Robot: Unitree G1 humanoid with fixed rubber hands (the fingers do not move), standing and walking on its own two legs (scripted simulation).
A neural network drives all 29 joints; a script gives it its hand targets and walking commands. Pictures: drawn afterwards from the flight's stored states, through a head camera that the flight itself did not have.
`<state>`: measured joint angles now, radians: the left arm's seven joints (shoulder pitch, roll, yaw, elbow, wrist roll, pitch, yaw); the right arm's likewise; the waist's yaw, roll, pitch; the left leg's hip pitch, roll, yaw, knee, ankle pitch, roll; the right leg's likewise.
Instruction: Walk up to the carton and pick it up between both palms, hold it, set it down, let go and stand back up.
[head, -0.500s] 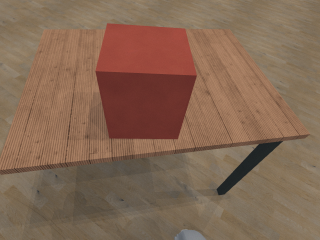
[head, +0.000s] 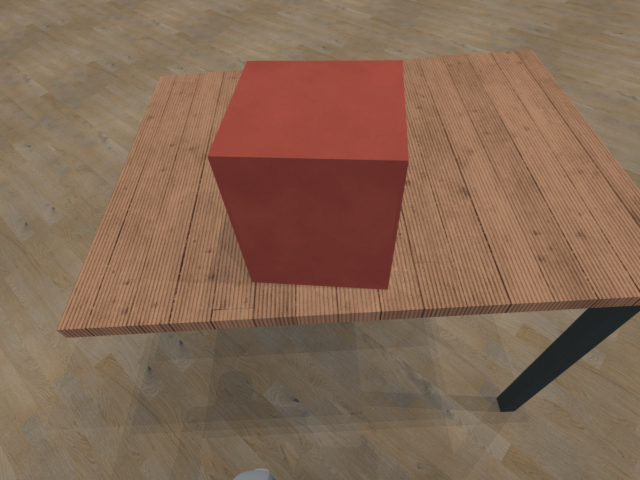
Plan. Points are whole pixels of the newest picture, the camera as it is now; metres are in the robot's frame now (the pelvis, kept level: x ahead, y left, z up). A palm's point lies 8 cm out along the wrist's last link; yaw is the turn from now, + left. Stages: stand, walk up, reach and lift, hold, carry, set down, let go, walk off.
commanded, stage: walk up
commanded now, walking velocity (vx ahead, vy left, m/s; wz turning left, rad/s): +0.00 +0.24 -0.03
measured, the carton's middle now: (320, 180) +0.50 +0.03 +0.08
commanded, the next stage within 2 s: stand in 1.20 s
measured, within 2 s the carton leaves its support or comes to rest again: neither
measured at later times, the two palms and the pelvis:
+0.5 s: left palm out of the picture +0.08 +0.33 -0.16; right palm out of the picture +0.05 -0.12 -0.14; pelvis +0.03 +0.10 +0.00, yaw -3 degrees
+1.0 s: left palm out of the picture +0.03 +0.29 -0.15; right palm out of the picture -0.02 -0.18 -0.15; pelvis -0.03 +0.06 -0.01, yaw -3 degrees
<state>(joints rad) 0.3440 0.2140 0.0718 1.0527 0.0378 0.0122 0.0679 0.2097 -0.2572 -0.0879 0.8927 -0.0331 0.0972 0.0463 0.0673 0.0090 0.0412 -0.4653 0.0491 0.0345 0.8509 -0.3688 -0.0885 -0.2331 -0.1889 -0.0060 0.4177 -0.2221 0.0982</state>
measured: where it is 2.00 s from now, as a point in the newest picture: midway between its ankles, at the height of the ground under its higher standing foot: outside the picture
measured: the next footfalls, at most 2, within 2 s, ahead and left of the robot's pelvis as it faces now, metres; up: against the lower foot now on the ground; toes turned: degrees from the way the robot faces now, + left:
left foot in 0.10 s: +0.06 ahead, +0.18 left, +0.00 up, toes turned +5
right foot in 0.54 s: +0.04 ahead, -0.02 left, +0.00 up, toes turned -6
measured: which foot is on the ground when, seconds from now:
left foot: up 0.00-0.08, down 0.10-1.00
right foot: down 0.00-0.10, up 0.12-0.52, down 0.54-0.78, up 0.80-0.98, down 1.00-1.00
